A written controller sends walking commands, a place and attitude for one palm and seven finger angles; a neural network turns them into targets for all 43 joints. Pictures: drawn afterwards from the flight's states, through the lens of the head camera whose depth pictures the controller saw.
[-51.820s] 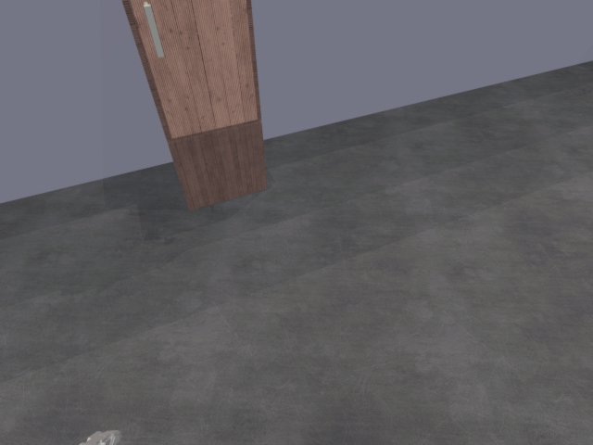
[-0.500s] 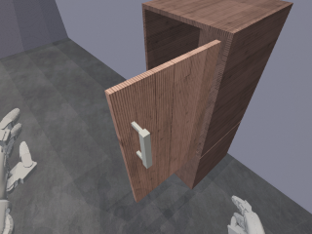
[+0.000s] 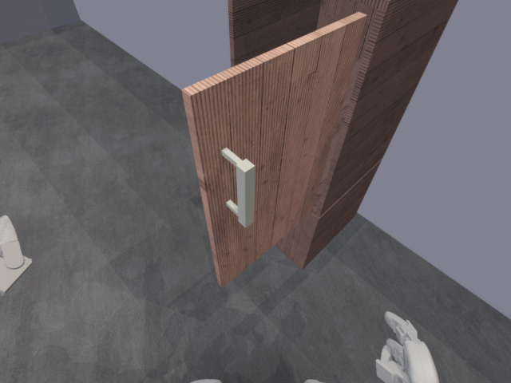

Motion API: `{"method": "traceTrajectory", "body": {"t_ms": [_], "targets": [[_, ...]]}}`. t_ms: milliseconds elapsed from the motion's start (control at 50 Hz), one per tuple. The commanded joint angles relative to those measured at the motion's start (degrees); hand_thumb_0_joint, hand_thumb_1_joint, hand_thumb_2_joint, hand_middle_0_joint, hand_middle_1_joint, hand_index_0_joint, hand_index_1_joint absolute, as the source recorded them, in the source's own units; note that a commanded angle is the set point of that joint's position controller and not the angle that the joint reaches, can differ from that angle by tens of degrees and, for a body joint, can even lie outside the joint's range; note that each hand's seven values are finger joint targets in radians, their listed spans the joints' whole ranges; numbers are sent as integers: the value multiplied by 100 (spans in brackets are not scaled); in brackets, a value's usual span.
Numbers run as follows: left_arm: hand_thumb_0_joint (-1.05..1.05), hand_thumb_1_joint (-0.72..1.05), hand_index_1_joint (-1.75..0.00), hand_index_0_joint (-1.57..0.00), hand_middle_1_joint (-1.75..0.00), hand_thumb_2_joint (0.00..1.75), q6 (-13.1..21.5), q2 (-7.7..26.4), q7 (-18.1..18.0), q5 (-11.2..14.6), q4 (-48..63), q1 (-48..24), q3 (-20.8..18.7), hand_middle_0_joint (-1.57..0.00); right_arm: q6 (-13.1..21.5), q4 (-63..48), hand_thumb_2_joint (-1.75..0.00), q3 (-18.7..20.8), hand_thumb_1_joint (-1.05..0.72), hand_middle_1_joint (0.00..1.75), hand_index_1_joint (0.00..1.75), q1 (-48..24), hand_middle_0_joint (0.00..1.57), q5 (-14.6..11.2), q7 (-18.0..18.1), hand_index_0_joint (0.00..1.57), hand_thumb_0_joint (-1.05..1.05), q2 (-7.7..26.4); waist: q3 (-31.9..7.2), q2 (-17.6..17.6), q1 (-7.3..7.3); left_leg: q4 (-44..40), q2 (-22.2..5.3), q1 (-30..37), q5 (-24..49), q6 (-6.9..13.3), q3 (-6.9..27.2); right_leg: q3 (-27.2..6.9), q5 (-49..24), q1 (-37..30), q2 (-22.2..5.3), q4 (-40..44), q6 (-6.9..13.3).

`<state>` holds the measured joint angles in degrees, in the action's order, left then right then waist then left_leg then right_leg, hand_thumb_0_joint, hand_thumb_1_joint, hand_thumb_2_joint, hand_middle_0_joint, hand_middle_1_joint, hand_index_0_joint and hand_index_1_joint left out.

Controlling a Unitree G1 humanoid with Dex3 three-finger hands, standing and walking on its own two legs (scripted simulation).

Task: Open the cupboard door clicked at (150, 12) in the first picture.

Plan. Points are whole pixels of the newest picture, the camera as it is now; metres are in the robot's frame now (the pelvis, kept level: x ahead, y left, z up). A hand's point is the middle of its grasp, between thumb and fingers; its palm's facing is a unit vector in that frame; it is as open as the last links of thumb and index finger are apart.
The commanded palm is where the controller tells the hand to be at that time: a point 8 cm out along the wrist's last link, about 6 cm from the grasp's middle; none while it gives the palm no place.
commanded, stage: step back with the hand held close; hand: left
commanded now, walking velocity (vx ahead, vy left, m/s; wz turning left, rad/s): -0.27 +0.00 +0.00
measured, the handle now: (237, 189) +0.40 +0.06 +0.07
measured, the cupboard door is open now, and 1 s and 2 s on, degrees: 88 88 88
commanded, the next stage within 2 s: stop stepping back and stand still in 0.64 s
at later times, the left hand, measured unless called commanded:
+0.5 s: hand out of the picture +0.13 +0.25 +0.18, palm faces +0.41 -0.78 -0.47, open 7.4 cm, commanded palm +0.07 +0.28 +0.19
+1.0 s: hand out of the picture -0.02 +0.23 +0.18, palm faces +0.38 -0.77 -0.51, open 7.4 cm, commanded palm -0.06 +0.27 +0.19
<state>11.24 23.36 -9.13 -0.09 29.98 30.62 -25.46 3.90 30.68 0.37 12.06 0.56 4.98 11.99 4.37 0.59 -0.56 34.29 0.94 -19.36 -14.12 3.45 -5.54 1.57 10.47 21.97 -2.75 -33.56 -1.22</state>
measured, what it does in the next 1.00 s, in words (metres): walks backwards: right foot, then left foot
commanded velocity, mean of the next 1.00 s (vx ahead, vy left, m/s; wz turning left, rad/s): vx -0.19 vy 0.02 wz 0.02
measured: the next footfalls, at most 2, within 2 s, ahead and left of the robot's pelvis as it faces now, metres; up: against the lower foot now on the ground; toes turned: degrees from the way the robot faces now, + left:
right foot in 0.50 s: -0.14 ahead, -0.13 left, +0.00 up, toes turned -3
left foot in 0.66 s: +0.00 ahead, +0.07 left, +0.00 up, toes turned -2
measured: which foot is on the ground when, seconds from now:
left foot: down 0.00-0.50, up 0.52-0.64, down 0.66-0.92, up 0.94-1.00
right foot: down 0.00-0.20, up 0.22-0.48, down 0.50-0.68, up 0.70-0.90, down 0.92-1.00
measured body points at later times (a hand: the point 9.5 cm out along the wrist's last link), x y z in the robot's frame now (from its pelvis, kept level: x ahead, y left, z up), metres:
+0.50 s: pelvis -0.08 -0.01 +0.01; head -0.05 +0.01 +0.46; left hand +0.10 +0.29 +0.21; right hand +0.09 -0.23 -0.07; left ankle +0.05 +0.08 -0.73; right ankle -0.18 -0.13 -0.73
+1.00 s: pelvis -0.21 -0.03 +0.01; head -0.20 -0.02 +0.46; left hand -0.04 +0.27 +0.21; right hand -0.06 -0.27 -0.07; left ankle -0.12 +0.09 -0.68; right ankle -0.21 -0.12 -0.73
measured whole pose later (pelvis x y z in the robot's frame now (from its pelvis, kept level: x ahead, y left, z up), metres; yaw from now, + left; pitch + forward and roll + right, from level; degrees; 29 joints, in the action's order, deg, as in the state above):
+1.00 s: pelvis -0.21 -0.03 +0.01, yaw -2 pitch +0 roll +1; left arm 9.0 25.9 -8.5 2.6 31.4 35.0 -24.6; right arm 6.2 37.2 0.0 12.5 1.2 4.1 11.6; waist 0.2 1.9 -1.6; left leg 48.3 1.1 -31.2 -16.3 -1.7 0.0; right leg 2.7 14.5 14.3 0.7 -29.1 3.3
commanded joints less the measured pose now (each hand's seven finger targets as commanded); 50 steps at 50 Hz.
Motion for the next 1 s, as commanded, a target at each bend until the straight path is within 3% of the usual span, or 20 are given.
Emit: {"method": "traceTrajectory", "body": {"t_ms": [0,60,120,160,200,260,380,420,500,540,580,620,660,720,820,860,880,900,920,980], "targets": [[0,90,-30,-20,-30,90,391,847,-111,-15,1118,-321,-623,-20,373,-856,-90,339,-90,30,30,-407,20,-56,32,20,0,807,-678,-67,86,-978,-744,-1519,-2013,90,917,-876,-51,-1310,-290,213,245],[0,90,-30,-20,-30,90,420,950,-130,67,1204,-356,-581,-20,375,-661,-90,300,-90,30,30,-337,20,-42,-16,20,0,701,-721,611,125,582,-203,-32,-1378,-188,556,-1559,1270,450,-989,1500,638],[0,90,-30,-20,-30,90,412,1062,-203,105,1270,-297,-665,-20,356,-531,-90,211,-90,30,30,-407,20,-42,-26,20,0,601,-913,645,111,439,-193,505,-966,-205,554,-1097,1039,646,-1069,1375,613],[0,90,-30,-20,-30,90,459,1109,-215,117,1462,-235,-739,-20,353,-630,-90,234,-90,30,30,-548,20,-29,54,20,0,758,-612,-509,87,-805,-678,-77,-1669,-24,1259,-677,1563,533,-476,648,317],[0,90,-30,-20,-30,90,563,1005,-269,2,1662,-253,-887,-20,475,-704,-90,261,-90,30,30,-576,20,100,115,20,0,854,-629,-2095,74,-3031,-2081,-2270,-3414,531,3045,-68,1270,-1306,657,-2272,-41],[0,90,-30,-20,-30,90,553,1158,-304,35,1424,-274,-949,-20,683,-505,-90,371,-90,30,30,-527,20,56,33,20,0,676,-861,-861,41,-2260,-1888,-712,-1276,587,2271,-465,1683,-175,510,-3031,63],[0,90,-30,-20,-30,90,295,733,-148,249,1247,-81,-238,-20,759,-223,-90,250,-90,30,30,-534,20,34,-134,20,0,714,-1092,-1394,14,-2607,-1389,633,-145,52,1484,177,1804,-820,574,92,193],[0,90,-30,-20,-30,90,316,905,-66,300,1206,-153,-312,-20,671,-218,-90,262,-90,30,30,-581,20,35,-134,20,0,763,-1169,-1036,-31,-2123,-1167,864,511,-200,1108,131,797,-1115,449,1568,291],[0,90,-30,-20,-30,90,534,1556,-16,309,1130,-420,-773,-20,546,-260,-90,115,-90,30,30,-745,20,47,-59,20,0,499,-1201,465,-32,450,-370,866,-159,-477,277,-1017,-2303,-175,-1281,1745,766],[0,90,-30,-20,-30,90,346,1463,65,262,966,-162,-793,-20,524,-444,-90,167,-90,30,30,-866,20,-129,-6,20,0,513,-1271,1424,-95,946,-85,-225,-529,-391,361,-738,-4652,-1272,-1163,1033,667],[0,90,-30,-20,-30,90,263,1447,98,248,1064,4,-826,-20,425,-499,-90,30,-90,30,30,-932,20,-127,70,20,0,443,-1219,748,-50,9,-120,-324,141,-408,328,-466,-5167,-1773,-945,523,512],[0,90,-30,-20,-30,90,312,1500,119,307,1434,-84,-798,-20,422,-486,-90,70,-90,30,30,-825,20,-106,131,20,0,681,-1401,-670,-52,-1120,-497,1063,3767,-242,683,-54,-3510,-1046,-108,-83,6],[0,90,-30,-20,-30,90,411,1416,151,364,1285,256,-688,-20,628,-445,-90,227,-90,30,30,-742,20,-61,11,20,0,789,-1870,-1549,-147,-1515,-1726,2141,5750,256,1914,-295,1816,-161,530,-1262,33],[0,90,-30,-20,-30,90,401,1271,63,364,1534,347,-714,-20,812,-285,-90,312,-90,30,30,-420,20,33,-109,20,0,763,-1817,-1122,-55,-1805,-1828,1594,3951,519,1853,-472,1963,-236,519,-2002,37],[0,90,-30,-20,-30,90,77,1233,-122,387,1415,825,-796,-20,668,-538,-90,230,-90,30,30,-653,20,-18,-76,20,0,742,-972,-1614,28,-3153,-1157,-794,-2075,-7,1212,474,1883,-1796,716,-550,200],[0,90,-30,-20,-30,90,26,1365,-137,319,1371,586,-844,-20,571,-572,-90,257,-90,30,30,-696,20,6,-11,20,0,752,-770,-1214,35,-2327,-593,-1086,-2188,-321,717,483,1802,-2138,594,930,312],[0,90,-30,-20,-30,90,38,1349,-110,288,1318,489,-729,-20,517,-520,-90,242,-90,30,30,-611,20,-16,-9,20,0,623,-689,-103,107,-662,-123,-342,-1489,-472,358,-404,2069,-1046,-250,2105,564],[0,90,-30,-20,-30,90,72,1581,-95,298,1382,369,-885,-20,463,-431,-90,244,-90,30,30,-598,20,19,-6,20,0,618,-697,991,57,1439,127,104,-736,-549,564,-2325,2934,447,-1599,2987,1107],[0,90,-30,-20,-30,90,95,1603,-98,285,1500,-259,-897,-20,459,-277,-90,241,-90,30,30,-546,20,97,-12,20,0,673,-457,1057,83,2644,-21,-414,-587,-575,762,-2596,3101,1024,-2061,3059,1304],[0,90,-30,-20,-30,90,83,983,-24,175,493,-811,-298,-20,540,-49,-90,216,-90,30,30,-352,20,7,76,20,0,656,-322,586,252,2505,-341,-423,-312,-483,599,-1382,2770,781,-1303,2583,737]]}}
